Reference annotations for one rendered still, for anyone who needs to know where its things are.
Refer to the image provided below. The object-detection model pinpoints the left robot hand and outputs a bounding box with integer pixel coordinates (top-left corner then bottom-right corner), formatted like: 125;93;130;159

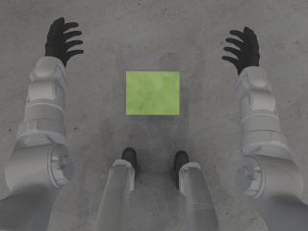
45;17;84;67

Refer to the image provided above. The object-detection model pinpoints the robot right forearm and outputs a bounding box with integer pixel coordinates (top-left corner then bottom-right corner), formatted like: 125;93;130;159
235;65;304;191

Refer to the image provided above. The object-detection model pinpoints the right robot hand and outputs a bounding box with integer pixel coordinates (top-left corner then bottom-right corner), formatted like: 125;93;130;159
221;26;260;75

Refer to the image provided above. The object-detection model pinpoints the robot left upper arm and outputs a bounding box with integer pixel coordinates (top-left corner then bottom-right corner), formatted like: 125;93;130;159
0;142;74;231

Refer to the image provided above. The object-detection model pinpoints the right robot foot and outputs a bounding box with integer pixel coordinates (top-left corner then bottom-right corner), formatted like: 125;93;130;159
174;150;189;191

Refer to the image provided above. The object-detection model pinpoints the robot right upper arm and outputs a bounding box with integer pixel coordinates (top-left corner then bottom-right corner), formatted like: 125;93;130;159
235;153;308;231

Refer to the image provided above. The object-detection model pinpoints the carton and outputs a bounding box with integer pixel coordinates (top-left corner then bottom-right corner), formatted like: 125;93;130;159
126;71;180;116

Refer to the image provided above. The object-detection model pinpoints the robot foot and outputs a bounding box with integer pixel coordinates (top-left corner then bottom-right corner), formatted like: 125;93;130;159
174;150;189;191
121;147;137;169

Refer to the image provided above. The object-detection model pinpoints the robot left forearm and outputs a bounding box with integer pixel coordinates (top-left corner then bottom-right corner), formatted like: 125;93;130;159
5;56;68;188

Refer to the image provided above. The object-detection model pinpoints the left robot foot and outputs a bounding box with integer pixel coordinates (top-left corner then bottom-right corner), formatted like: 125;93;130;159
121;147;137;169

